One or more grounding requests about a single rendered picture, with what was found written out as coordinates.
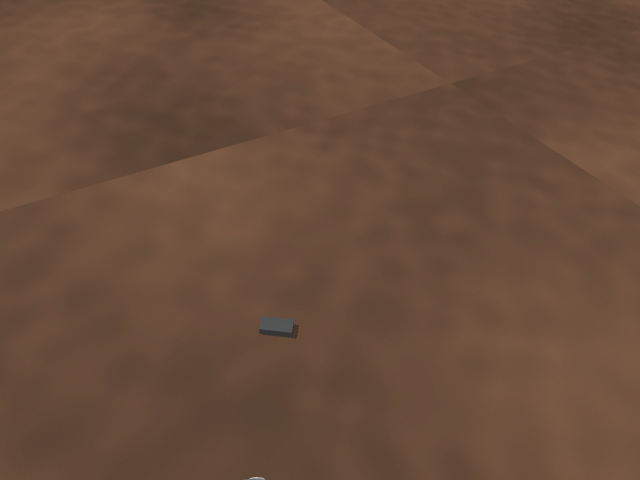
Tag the small box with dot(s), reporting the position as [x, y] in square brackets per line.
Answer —
[276, 326]

